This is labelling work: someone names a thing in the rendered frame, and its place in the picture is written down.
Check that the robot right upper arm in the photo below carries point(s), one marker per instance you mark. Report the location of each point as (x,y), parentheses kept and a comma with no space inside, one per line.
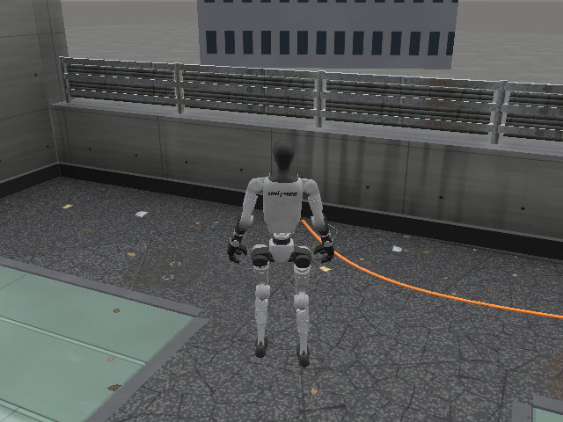
(311,187)

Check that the left robot hand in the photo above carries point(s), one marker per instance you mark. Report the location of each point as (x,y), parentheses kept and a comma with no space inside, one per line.
(231,250)

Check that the right robot forearm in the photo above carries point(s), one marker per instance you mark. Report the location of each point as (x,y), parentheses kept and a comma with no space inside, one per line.
(324,234)

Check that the robot right shin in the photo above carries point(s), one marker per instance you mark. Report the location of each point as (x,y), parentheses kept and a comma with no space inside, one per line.
(303,323)

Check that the right robot hand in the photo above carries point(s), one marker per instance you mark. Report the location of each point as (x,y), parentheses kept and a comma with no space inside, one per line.
(322,249)

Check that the left robot forearm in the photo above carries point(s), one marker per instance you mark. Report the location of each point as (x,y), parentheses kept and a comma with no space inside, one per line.
(238,233)

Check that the left robot thigh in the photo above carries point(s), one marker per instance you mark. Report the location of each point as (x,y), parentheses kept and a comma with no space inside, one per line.
(260,261)

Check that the robot left upper arm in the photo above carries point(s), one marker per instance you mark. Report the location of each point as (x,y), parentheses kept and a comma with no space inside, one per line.
(254,186)

